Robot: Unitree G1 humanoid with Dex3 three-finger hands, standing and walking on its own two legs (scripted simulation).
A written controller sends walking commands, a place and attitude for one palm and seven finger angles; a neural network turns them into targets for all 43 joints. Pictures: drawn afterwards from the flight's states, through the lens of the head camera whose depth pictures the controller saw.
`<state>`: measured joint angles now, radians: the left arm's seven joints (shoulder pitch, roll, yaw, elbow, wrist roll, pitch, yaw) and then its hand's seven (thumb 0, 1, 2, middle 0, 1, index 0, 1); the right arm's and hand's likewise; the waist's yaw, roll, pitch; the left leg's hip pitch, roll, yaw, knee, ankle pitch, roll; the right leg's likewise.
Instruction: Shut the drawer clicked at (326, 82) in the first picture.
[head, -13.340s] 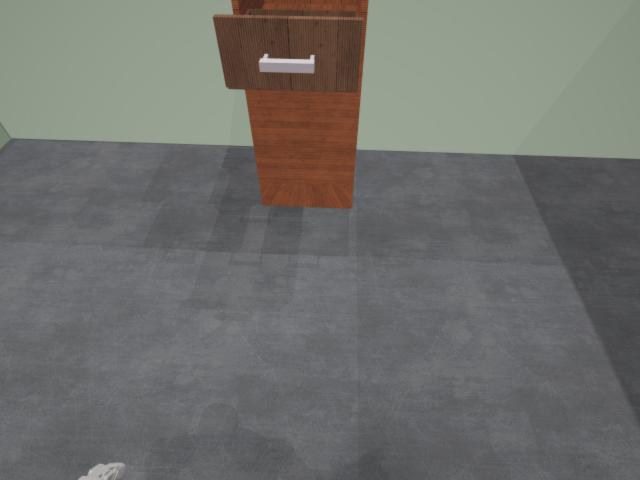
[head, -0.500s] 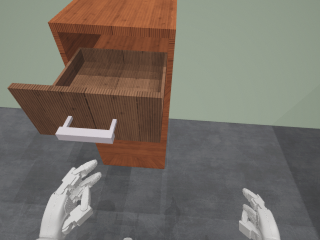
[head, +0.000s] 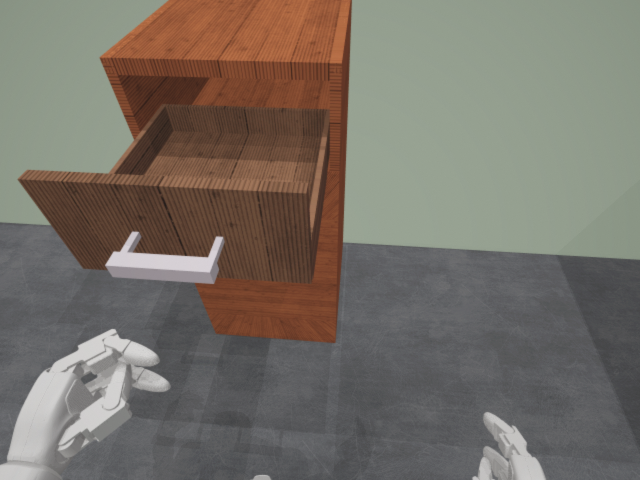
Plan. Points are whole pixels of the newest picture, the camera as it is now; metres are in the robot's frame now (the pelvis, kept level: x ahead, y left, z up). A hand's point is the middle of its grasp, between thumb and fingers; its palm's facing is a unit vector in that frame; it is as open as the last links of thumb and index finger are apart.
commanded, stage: raise the hand and make a fist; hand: left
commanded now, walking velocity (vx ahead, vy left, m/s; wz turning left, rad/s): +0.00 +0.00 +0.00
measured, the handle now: (169, 254) +0.38 +0.22 +0.09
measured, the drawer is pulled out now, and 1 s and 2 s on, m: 0.29 0.29 0.29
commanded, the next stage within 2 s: bring the fist close to the handle in 1.10 s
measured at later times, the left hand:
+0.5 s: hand (90, 392) +0.17 +0.21 +0.15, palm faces -0.04 -1.00 -0.07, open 3.1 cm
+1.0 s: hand (87, 382) +0.17 +0.20 +0.18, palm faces -0.01 -0.99 -0.12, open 3.2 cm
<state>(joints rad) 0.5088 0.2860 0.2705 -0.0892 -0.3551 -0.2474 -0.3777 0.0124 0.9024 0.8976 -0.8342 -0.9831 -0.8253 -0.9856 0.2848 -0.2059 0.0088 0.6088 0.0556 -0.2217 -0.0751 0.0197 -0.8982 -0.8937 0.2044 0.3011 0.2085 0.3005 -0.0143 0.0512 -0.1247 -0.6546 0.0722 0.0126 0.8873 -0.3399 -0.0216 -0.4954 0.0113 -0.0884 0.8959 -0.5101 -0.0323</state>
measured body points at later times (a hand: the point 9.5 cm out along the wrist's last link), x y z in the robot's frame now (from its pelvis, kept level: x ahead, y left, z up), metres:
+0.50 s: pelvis +0.00 +0.04 +0.02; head -0.02 +0.04 +0.47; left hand +0.17 +0.26 +0.15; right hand +0.23 -0.15 -0.01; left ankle +0.06 +0.14 -0.69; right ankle -0.03 -0.09 -0.69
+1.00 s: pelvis +0.00 +0.02 +0.03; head -0.05 +0.00 +0.48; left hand +0.17 +0.25 +0.19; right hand +0.18 -0.20 -0.02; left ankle +0.06 +0.14 -0.69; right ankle -0.03 -0.09 -0.69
